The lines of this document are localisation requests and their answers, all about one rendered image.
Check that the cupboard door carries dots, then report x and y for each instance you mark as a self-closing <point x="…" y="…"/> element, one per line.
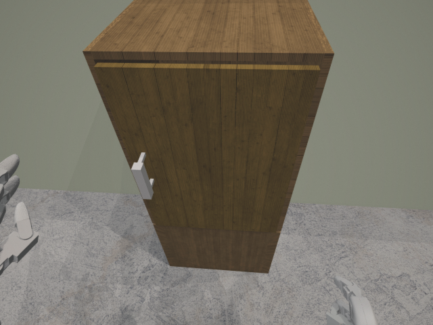
<point x="221" y="140"/>

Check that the robot left hand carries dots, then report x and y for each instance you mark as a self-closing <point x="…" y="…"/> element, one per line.
<point x="17" y="244"/>

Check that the handle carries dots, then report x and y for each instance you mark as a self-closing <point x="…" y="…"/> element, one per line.
<point x="140" y="174"/>

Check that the robot right hand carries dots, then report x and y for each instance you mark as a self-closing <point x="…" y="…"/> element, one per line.
<point x="358" y="312"/>

